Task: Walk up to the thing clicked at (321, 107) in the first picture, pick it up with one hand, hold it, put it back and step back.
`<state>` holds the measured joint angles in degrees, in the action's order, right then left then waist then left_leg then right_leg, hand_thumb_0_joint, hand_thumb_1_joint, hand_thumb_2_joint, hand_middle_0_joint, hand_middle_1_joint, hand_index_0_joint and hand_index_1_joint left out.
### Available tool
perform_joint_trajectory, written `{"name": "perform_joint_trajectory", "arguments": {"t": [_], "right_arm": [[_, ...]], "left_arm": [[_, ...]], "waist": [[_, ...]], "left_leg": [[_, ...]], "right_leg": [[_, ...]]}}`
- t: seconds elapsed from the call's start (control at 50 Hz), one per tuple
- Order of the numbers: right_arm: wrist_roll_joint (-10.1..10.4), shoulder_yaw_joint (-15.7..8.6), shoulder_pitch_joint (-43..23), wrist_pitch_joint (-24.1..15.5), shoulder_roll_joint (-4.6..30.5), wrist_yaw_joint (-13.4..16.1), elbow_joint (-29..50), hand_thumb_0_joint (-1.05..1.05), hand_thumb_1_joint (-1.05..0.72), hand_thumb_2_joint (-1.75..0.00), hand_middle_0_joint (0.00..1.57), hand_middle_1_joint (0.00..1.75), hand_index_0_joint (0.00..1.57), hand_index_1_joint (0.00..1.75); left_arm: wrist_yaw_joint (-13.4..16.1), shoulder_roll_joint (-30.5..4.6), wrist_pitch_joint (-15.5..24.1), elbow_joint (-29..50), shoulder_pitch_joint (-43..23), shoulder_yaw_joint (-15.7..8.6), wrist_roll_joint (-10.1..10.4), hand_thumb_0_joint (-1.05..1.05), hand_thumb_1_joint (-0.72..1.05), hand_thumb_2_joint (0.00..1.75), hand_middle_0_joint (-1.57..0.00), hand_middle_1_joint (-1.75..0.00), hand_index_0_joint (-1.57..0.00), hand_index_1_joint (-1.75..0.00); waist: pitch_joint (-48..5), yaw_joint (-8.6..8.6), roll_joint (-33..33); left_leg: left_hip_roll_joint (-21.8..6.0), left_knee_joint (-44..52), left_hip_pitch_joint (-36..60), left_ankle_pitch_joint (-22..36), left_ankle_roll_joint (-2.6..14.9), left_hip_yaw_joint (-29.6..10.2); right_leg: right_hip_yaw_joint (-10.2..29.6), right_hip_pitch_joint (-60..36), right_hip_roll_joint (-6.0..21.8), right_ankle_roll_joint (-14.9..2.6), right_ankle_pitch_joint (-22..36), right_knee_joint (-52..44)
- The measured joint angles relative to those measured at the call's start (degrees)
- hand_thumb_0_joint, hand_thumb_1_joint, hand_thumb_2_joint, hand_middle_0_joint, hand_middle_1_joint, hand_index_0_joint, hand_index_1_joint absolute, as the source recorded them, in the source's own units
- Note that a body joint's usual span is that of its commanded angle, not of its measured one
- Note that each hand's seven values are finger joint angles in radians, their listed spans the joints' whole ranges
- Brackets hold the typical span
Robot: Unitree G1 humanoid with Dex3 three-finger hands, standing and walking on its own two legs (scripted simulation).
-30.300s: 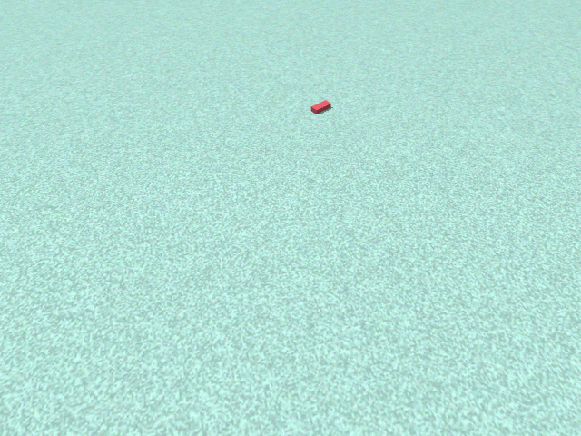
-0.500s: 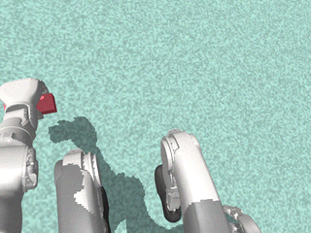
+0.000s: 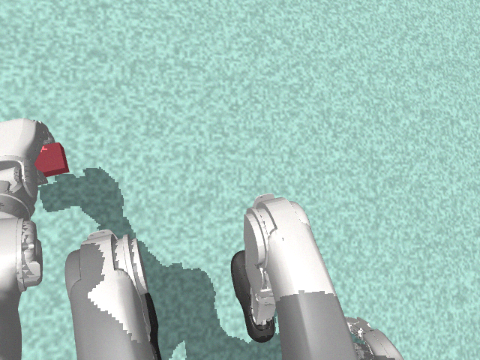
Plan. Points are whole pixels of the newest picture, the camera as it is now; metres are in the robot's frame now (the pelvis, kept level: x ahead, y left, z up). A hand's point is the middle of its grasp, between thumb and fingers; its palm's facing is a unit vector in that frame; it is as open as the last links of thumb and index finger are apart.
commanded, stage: lower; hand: left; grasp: from above
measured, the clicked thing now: (27, 164) +0.47 +0.28 -0.22
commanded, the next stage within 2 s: rest in 0.14 s
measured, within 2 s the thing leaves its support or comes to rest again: rests again in 1.06 s
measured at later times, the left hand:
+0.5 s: hand (47, 165) +0.47 +0.26 -0.24, palm faces -0.46 -0.11 -0.88, open 7.7 cm
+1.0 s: hand (51, 170) +0.46 +0.26 -0.27, palm faces -0.45 -0.13 -0.88, open 7.7 cm
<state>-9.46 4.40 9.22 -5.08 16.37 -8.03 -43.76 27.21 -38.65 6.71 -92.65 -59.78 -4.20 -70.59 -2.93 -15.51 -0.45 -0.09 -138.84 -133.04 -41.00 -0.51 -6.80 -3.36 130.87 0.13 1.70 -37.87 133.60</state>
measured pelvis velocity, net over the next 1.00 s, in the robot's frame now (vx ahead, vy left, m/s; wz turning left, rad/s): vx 0.00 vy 0.01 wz -0.09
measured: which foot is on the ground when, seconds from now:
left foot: down 0.00-1.00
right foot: down 0.00-1.00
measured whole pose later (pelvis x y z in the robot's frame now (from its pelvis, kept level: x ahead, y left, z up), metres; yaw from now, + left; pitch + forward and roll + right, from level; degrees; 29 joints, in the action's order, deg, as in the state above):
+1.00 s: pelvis +0.00 +0.01 -0.03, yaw -5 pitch +31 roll -12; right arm -15.5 11.7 6.5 -12.6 18.9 -16.1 -41.8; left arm 38.3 -49.2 9.1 -102.6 -61.5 -8.2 -73.3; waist 5.6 -21.1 -4.9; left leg -0.3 -146.1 -135.1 -43.2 -0.3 -11.7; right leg -7.3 131.1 -1.2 2.8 -38.0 136.8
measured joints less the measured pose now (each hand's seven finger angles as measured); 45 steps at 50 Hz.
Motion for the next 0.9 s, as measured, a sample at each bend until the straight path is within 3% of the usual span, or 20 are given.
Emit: {"name": "perform_joint_trajectory", "arguments": {"t": [0.28, 0.5, 0.9], "right_arm": [[-2.38, 1.98, -0.67, -2.13, 0.39, -2.03, 0.57, 0.0, -0.91, -0.9, 0.2, 0.3, 0.2, 0.29], [-3.85, 4.09, -0.86, -3.72, 0.41, -4.55, 0.58, 0.0, -0.9, -0.89, 0.2, 0.3, 0.2, 0.3], [-5.72, 6.72, -2.32, -6.94, 2.46, -7.42, 1.84, 0.0, -0.91, -0.89, 0.2, 0.3, 0.2, 0.3]], "left_arm": [[4.57, -3.38, 1.64, -2.3, 0.16, -2.24, -2.7, -0.02, 0.32, 0.16, -0.93, -0.22, -0.97, -0.21], [6.38, -5.08, 1.2, -4.86, -1.12, -3.12, -1.53, -0.02, 0.33, 0.16, -0.92, -0.24, -0.95, -0.22], [10.51, -9.71, 2.62, -8.99, -1.29, -4.65, -2.82, -0.02, 0.34, 0.14, -0.92, -0.23, -0.97, -0.2]], "waist": [[2.9, -2.09, -1.57], [5.32, -3.36, -1.74], [8.11, -5.29, -3.97]], "left_leg": [[0.17, -3.62, -2.06, -0.54, -0.13, -1.52], [-0.04, -5.18, -2.49, -1.58, 0.01, -2.45], [-0.13, -7.21, -2.34, -2.09, 0.06, -4.59]], "right_leg": [[-1.16, 1.49, -0.26, 0.22, -0.05, 2.54], [-1.89, 1.62, -0.66, 0.59, -0.52, 3.21], [-3.66, 0.68, -1.23, 0.95, -0.14, 3.5]]}}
